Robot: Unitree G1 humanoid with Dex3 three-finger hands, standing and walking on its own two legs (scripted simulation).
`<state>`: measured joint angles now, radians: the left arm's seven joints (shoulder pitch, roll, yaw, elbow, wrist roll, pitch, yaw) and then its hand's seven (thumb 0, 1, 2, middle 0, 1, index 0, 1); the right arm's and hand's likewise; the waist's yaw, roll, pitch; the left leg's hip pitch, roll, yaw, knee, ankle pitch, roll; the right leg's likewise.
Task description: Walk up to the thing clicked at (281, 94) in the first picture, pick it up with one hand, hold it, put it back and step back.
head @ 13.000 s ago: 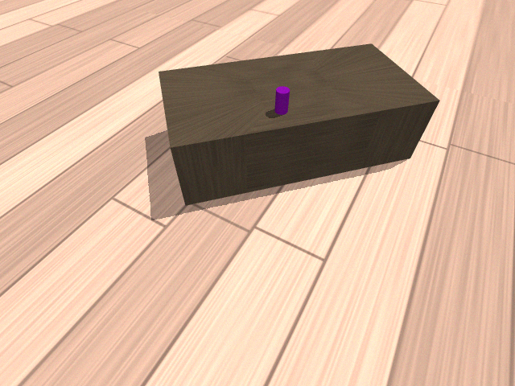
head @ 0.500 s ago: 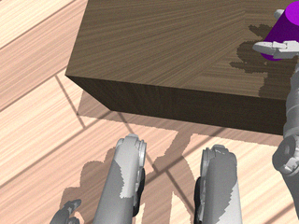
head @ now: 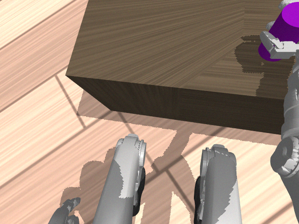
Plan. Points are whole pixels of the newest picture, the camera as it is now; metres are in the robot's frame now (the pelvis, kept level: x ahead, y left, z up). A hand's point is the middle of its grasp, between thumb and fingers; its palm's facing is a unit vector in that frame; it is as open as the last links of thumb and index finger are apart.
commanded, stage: settle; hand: right
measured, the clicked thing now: (284, 35) +0.55 -0.24 +0.02
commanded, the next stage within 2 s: lift in 0.92 s
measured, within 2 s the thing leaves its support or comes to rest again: leaves its support in 0.08 s
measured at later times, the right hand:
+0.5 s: hand out of the picture +0.56 -0.23 +0.10, palm faces +0.19 +0.98 -0.03, open 8.6 cm
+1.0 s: hand out of the picture +0.56 -0.24 +0.13, palm faces +0.20 +0.98 -0.02, open 8.6 cm
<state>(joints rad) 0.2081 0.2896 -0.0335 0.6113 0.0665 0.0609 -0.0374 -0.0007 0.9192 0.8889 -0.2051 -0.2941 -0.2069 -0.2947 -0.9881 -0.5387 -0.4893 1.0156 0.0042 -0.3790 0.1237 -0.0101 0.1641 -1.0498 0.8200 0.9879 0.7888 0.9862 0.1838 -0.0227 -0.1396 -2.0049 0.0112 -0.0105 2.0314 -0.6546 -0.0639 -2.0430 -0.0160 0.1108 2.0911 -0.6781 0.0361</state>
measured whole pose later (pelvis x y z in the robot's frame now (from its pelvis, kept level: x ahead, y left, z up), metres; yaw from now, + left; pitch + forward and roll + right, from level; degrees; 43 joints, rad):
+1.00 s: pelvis +0.03 +0.00 +0.11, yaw +0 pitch +35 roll +5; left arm 0.24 0.27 -0.02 0.62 0.04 0.04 -0.01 0.00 0.92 0.89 -0.20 -0.29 -0.20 -0.29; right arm -0.92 -0.52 -0.49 0.99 0.04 -0.34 0.12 -0.01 0.17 -1.06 0.82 0.99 0.79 0.99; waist 0.17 -0.04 -0.16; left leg -1.67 0.01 0.00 1.68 -0.62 -0.06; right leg -1.71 -0.05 0.09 1.75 -0.66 0.02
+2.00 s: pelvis +0.06 -0.01 +0.25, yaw -3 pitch +18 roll +3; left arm 0.25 0.24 0.02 0.65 0.01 -0.02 0.02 0.00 0.90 0.90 -0.20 -0.29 -0.20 -0.30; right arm -0.39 -0.24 -0.26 0.58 0.12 -0.33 0.02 -0.01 0.20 -1.08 0.82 1.01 0.79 1.01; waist 0.07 -0.01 -0.12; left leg -0.95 0.02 0.01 1.12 -0.48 -0.05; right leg -0.99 -0.05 0.05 1.19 -0.52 0.02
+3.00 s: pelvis +0.07 -0.01 +0.30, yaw -3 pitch +9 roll +2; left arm 0.23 0.21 0.01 0.66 0.00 -0.02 0.04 0.01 0.91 0.89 -0.20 -0.30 -0.20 -0.30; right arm -0.16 -0.18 -0.17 0.42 0.15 -0.35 0.00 -0.01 0.20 -1.08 0.82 1.01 0.79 1.02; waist 0.02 -0.01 -0.06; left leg -0.61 0.03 -0.01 0.85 -0.41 -0.05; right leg -0.63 -0.05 0.02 0.91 -0.44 0.02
